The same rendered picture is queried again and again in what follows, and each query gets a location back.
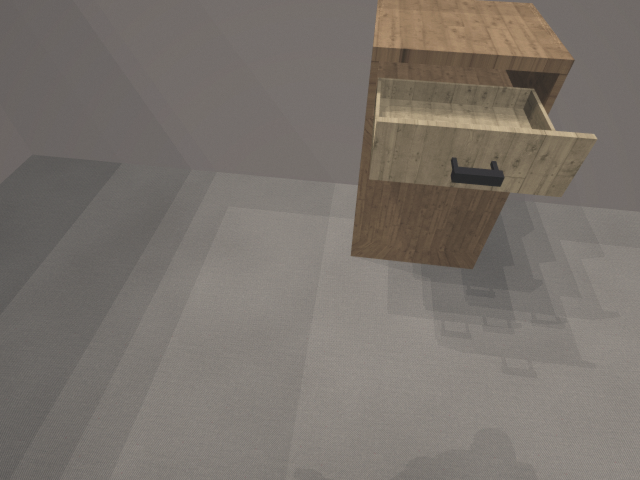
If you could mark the handle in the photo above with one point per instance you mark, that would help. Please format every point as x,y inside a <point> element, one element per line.
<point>477,176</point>

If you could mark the drawer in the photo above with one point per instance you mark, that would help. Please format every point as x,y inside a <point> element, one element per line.
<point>419,126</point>

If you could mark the cabinet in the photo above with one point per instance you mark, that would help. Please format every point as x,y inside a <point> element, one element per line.
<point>477,42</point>

